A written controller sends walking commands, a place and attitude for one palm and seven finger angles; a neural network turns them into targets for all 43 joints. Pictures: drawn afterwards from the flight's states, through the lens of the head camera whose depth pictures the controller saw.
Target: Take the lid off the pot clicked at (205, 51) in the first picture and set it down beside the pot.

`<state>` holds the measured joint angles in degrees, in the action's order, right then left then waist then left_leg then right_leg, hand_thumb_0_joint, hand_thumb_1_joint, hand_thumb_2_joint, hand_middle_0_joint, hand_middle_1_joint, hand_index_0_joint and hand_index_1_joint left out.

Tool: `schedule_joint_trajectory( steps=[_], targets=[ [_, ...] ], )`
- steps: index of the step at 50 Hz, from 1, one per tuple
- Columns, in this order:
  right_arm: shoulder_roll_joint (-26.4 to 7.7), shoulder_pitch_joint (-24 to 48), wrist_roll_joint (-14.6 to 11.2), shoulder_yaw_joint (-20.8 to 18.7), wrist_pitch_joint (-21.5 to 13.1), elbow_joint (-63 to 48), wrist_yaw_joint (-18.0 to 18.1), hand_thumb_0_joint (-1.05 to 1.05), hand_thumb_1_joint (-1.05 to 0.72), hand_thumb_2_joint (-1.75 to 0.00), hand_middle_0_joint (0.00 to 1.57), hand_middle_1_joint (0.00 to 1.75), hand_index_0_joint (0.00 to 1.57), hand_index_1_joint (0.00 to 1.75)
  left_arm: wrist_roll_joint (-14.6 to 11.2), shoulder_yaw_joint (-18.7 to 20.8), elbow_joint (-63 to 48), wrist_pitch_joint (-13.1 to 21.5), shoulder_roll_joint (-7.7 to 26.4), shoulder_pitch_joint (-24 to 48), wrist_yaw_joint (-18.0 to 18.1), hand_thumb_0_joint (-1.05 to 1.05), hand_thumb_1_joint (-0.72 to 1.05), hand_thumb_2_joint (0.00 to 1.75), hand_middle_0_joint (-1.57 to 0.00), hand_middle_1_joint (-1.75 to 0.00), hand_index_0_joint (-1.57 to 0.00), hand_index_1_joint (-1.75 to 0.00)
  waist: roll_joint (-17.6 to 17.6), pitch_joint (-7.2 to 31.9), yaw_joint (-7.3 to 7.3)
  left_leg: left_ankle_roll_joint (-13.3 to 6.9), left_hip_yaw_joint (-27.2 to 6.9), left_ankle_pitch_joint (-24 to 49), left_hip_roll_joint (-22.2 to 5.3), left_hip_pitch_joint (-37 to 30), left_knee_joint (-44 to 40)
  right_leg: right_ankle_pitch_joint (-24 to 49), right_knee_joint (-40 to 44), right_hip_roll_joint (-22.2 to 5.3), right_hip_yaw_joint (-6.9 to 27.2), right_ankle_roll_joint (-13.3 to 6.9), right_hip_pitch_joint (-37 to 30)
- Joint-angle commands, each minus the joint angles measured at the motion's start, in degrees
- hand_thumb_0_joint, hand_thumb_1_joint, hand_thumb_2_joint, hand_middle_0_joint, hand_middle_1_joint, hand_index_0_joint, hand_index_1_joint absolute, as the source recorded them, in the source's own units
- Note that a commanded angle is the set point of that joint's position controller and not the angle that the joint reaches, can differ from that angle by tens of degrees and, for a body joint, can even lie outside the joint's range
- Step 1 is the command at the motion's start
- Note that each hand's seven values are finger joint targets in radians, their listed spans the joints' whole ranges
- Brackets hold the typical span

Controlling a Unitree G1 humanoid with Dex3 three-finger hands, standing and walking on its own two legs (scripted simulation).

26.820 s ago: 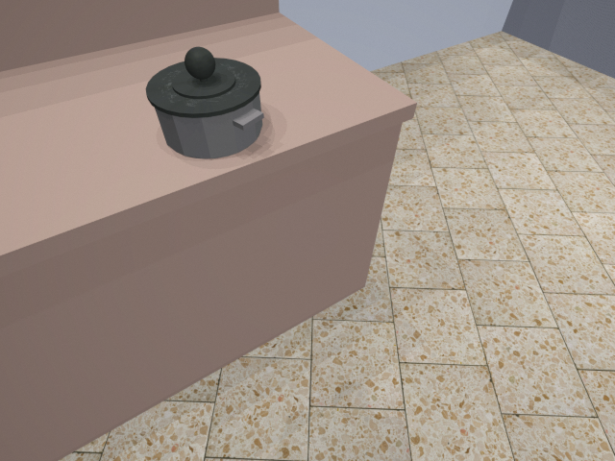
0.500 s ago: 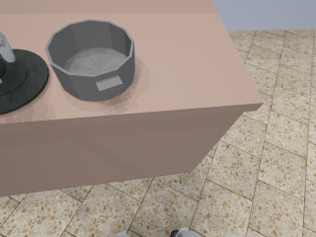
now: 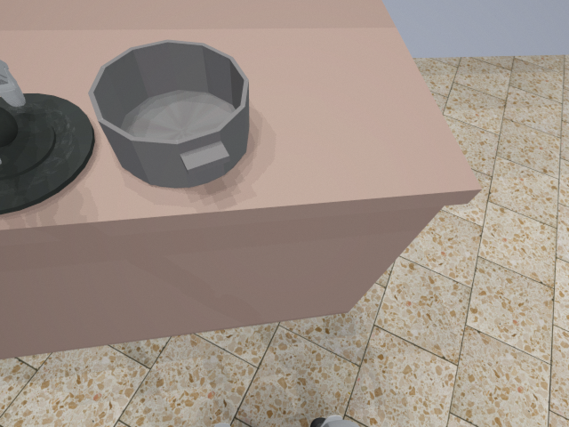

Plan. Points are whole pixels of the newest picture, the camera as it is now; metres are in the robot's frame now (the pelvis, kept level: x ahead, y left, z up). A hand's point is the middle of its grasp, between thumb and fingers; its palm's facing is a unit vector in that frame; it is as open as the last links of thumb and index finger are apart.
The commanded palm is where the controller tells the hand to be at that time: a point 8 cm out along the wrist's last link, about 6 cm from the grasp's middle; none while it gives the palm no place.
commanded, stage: raise the empty hand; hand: left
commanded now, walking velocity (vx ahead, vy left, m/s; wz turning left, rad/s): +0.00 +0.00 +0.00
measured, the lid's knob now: out of the picture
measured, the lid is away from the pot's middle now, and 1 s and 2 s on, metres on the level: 0.23 0.23 0.23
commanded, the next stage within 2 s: draw the hand back to the body in 1.28 s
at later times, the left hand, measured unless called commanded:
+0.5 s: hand out of the picture +0.47 +0.34 +0.19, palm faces -0.35 -0.12 -0.93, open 11.1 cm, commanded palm +0.50 +0.34 +0.26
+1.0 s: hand out of the picture +0.47 +0.35 +0.24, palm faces -0.30 -0.13 -0.94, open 11.1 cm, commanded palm +0.49 +0.34 +0.31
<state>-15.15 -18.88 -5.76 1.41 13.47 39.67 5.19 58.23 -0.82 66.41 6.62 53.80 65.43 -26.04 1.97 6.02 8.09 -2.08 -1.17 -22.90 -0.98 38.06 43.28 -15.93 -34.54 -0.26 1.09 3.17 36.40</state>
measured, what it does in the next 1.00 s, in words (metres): stands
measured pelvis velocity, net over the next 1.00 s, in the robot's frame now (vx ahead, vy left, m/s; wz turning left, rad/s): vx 0.00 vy -0.01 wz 0.02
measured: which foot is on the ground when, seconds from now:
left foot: down 0.00-1.00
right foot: down 0.00-1.00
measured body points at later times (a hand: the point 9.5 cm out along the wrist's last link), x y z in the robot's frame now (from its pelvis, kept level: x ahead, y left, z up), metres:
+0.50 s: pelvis +0.00 +0.00 +0.00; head +0.08 +0.01 +0.45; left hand +0.48 +0.34 +0.24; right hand +0.02 -0.28 -0.12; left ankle -0.03 +0.09 -0.71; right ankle +0.00 -0.17 -0.71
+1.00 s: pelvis +0.00 -0.01 +0.01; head +0.08 +0.00 +0.45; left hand +0.48 +0.35 +0.29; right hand +0.02 -0.29 -0.11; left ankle -0.03 +0.09 -0.71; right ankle +0.00 -0.17 -0.71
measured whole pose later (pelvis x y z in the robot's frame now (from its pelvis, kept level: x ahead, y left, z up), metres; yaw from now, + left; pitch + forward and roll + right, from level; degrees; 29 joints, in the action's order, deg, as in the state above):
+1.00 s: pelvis +0.00 -0.01 +0.01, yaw +1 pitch +15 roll -3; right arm -16.4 -17.5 -6.6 2.4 10.7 41.2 4.9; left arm 59.6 -7.2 69.3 -1.7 55.2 79.0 -30.3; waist 2.3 4.8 8.0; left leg -1.5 -1.6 -20.1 -0.6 31.7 37.1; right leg -14.0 -29.6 -0.7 0.6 2.9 30.4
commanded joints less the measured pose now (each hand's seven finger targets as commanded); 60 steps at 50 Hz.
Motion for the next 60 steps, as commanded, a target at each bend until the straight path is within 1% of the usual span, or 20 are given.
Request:
schedule_joint_trajectory(
  steps=[1,5,8,10,11,14,17,24,27,32,35,37,40,43,45,47,50,55,57,60],
  targets=[
    [-11.2,-6.6,0.7,-3.4,-0.7,-2.7,0.5,0.00,-0.90,-0.90,0.20,0.30,0.20,0.30,-0.7,2.3,-11.3,0.0,15.2,28.2,2.3,0.00,-0.08,0.79,-0.41,-0.74,-0.41,-0.74,10.2,23.9,0.74,0.4,0.0,39.1,1.0,-24.0,-2.3,15.4,0.9,4.5,-5.3,-4.2,-4.0],
    [-11.2,-6.0,1.0,-3.2,-1.1,-2.7,0.5,0.00,-0.90,-0.90,0.20,0.30,0.20,0.30,-0.2,3.5,-14.6,-0.1,17.6,32.2,2.7,0.00,-0.08,0.79,-0.41,-0.74,-0.41,-0.74,13.5,27.4,-0.06,0.9,-0.4,40.6,0.9,-26.6,-2.4,15.3,1.0,4.4,-5.0,-4.2,-4.9],
    [-11.1,-6.0,0.7,-2.9,-1.3,-2.9,0.6,0.00,-0.90,-0.90,0.20,0.30,0.20,0.30,-0.3,3.7,-12.1,-0.9,17.9,31.1,2.4,0.00,-0.08,0.79,-0.41,-0.74,-0.41,-0.74,9.8,26.3,0.11,0.2,-0.1,37.9,1.2,-24.0,-2.9,16.3,1.2,4.1,-4.9,-4.1,-7.1],
    [-11.1,-5.4,0.7,-2.9,-1.4,-3.4,0.5,0.00,-0.90,-0.90,0.20,0.30,0.20,0.30,0.0,4.5,-13.6,-1.1,18.9,31.7,2.4,0.00,-0.08,0.79,-0.41,-0.74,-0.41,-0.74,12.2,28.5,-0.78,0.8,-0.2,42.1,1.2,-26.1,-2.7,17.4,0.9,4.2,-4.9,-4.2,-7.5],
    [-10.7,-5.4,0.6,-2.9,-1.5,-3.3,0.5,0.00,-0.90,-0.90,0.20,0.30,0.20,0.30,0.0,1.6,-10.2,-1.7,14.9,30.2,1.9,0.00,-0.08,0.79,-0.41,-0.74,-0.41,-0.74,11.3,25.5,0.01,0.7,0.1,40.8,1.3,-25.1,-2.8,16.7,1.2,4.3,-5.3,-4.3,-6.2],
    [-10.9,-4.8,0.0,-2.5,-1.4,-3.2,0.4,0.00,-0.90,-0.90,0.20,0.30,0.20,0.30,-0.6,0.4,-10.2,-2.2,14.1,29.5,1.1,0.00,-0.08,0.79,-0.41,-0.74,-0.41,-0.74,9.3,23.4,-0.51,0.6,0.6,39.4,1.3,-23.6,-3.8,16.6,1.6,4.2,-5.5,-4.4,-8.0],
    [-11.3,-4.6,0.1,-2.6,-1.4,-3.0,0.2,0.00,-0.90,-0.90,0.20,0.30,0.20,0.30,-0.3,-2.4,-9.0,-3.6,11.7,32.4,0.4,0.00,-0.08,0.79,-0.41,-0.74,-0.41,-0.74,7.4,21.1,0.80,-0.1,0.8,32.3,1.5,-21.6,-4.9,14.5,2.7,4.0,-5.2,-4.1,-7.3],
    [-11.2,-4.5,0.0,-2.5,-2.1,-2.8,0.8,0.00,-0.90,-0.90,0.20,0.30,0.20,0.30,-0.9,0.6,-13.0,-3.0,15.8,35.4,-0.2,0.00,-0.08,0.79,-0.41,-0.74,-0.41,-0.74,9.2,26.2,-0.51,-0.1,0.5,38.1,1.5,-25.3,-5.1,17.3,2.7,3.7,-5.2,-4.2,-10.9],
    [-11.3,-4.7,-0.2,-2.1,-2.0,-2.4,0.8,0.00,-0.90,-0.90,0.20,0.30,0.20,0.30,-0.1,-0.6,-7.3,-4.3,15.5,33.6,-0.4,0.00,-0.08,0.79,-0.41,-0.74,-0.41,-0.74,4.8,20.8,0.36,-0.7,1.4,30.0,1.9,-19.8,-6.0,16.0,3.4,3.6,-4.9,-3.9,-11.1],
    [-11.3,-4.1,-0.2,-1.9,-2.0,-2.8,0.6,0.00,-0.90,-0.90,0.20,0.30,0.20,0.30,1.2,-0.9,-8.3,-5.2,16.6,36.0,-0.2,0.00,-0.08,0.79,-0.41,-0.74,-0.41,-0.74,7.2,21.5,-0.12,-0.6,1.6,30.3,2.1,-20.0,-6.7,16.8,3.8,3.4,-4.7,-4.1,-12.9],
    [-11.3,-4.0,0.0,-2.4,-2.6,-3.0,0.3,0.00,-0.90,-0.90,0.20,0.30,0.20,0.30,0.9,-0.3,-13.5,-5.3,17.0,40.2,-0.6,0.00,-0.08,0.79,-0.41,-0.74,-0.41,-0.74,11.5,27.1,-0.45,-0.4,0.8,36.9,1.5,-26.2,-6.3,17.9,3.9,3.3,-4.5,-4.0,-12.5],
    [-11.3,-4.5,-0.1,-2.4,-2.8,-2.6,0.4,0.00,-0.90,-0.90,0.20,0.30,0.20,0.30,0.7,-0.9,-9.5,-5.9,15.9,37.9,-1.1,0.00,-0.08,0.79,-0.41,-0.74,-0.41,-0.74,7.7,24.0,0.19,-0.6,0.8,35.6,1.5,-24.5,-6.5,17.3,4.5,3.5,-4.9,-3.9,-12.1],
    [-11.6,-4.2,-0.2,-2.4,-2.7,-2.3,0.2,0.00,-0.90,-0.90,0.20,0.30,0.20,0.30,0.7,-1.2,-9.4,-6.6,15.9,38.8,-1.5,0.00,-0.08,0.79,-0.41,-0.74,-0.41,-0.74,7.6,23.6,0.01,-0.8,1.1,35.2,1.6,-24.1,-7.0,17.7,4.9,3.3,-4.6,-3.8,-12.9],
    [-11.6,-4.5,-0.4,-1.9,-3.0,-1.6,0.1,0.00,-0.90,-0.90,0.20,0.30,0.20,0.30,0.7,-4.2,-5.3,-7.9,13.2,38.0,-1.8,0.00,-0.08,0.79,-0.41,-0.74,-0.41,-0.74,4.5,18.1,0.87,-1.1,1.6,28.4,1.9,-20.5,-8.4,15.5,5.8,3.3,-5.0,-3.9,-12.5],
    [-11.7,-3.8,-0.3,-1.9,-3.0,-1.6,0.3,0.00,-0.90,-0.90,0.20,0.30,0.20,0.30,1.5,-3.2,-7.6,-8.0,15.3,40.2,-1.6,0.00,-0.08,0.79,-0.41,-0.74,-0.41,-0.74,6.3,20.8,0.36,-1.1,2.0,29.7,2.0,-21.5,-8.4,16.8,5.7,3.1,-4.4,-3.9,-14.1],
    [-11.6,-4.1,-0.2,-2.0,-3.4,-1.6,0.3,0.00,-0.90,-0.90,0.20,0.30,0.20,0.30,1.6,-5.3,-9.3,-8.4,13.1,43.6,-1.7,0.00,-0.08,0.79,-0.41,-0.74,-0.41,-0.74,8.3,22.1,0.81,-0.9,1.3,30.9,1.8,-23.6,-8.8,16.2,6.0,3.0,-4.8,-4.0,-13.2],
    [-11.5,-3.9,0.1,-2.2,-4.1,-2.0,0.2,0.00,-0.90,-0.90,0.20,0.30,0.20,0.30,2.2,-0.7,-12.8,-8.1,18.2,45.1,-1.7,0.00,-0.08,0.79,-0.41,-0.74,-0.41,-0.74,10.7,28.1,-0.42,-0.7,0.5,40.1,1.6,-28.7,-7.3,19.4,5.3,3.1,-4.5,-3.8,-14.9],
    [-11.6,-3.5,-0.3,-1.8,-3.6,-2.0,-0.1,0.00,-0.90,-0.90,0.20,0.30,0.20,0.30,2.1,-1.8,-7.4,-9.1,17.3,41.4,-2.5,0.00,-0.08,0.79,-0.41,-0.74,-0.41,-0.74,6.3,22.4,-0.38,-0.8,1.5,37.2,1.7,-23.9,-8.4,19.7,5.9,2.9,-4.6,-3.6,-16.0],
    [-11.5,-3.6,-0.4,-1.6,-3.6,-1.8,-0.3,0.00,-0.90,-0.90,0.20,0.30,0.20,0.30,1.9,-5.4,-5.8,-10.1,13.4,41.9,-2.8,0.00,-0.08,0.79,-0.41,-0.74,-0.41,-0.74,5.9,18.9,0.45,-0.8,1.5,34.6,1.7,-22.9,-9.2,18.3,6.7,3.0,-5.0,-3.7,-14.4],
    [-11.7,-3.2,-0.1,-2.0,-3.6,-2.1,-0.7,0.00,-0.90,-0.90,0.20,0.30,0.20,0.30,2.6,-3.0,-12.2,-10.2,16.4,46.3,-2.7,0.00,-0.08,0.79,-0.41,-0.74,-0.41,-0.74,9.9,25.2,-0.47,-0.4,0.6,42.0,1.3,-28.3,-8.4,20.1,6.2,2.9,-4.6,-3.8,-15.2]
  ],
)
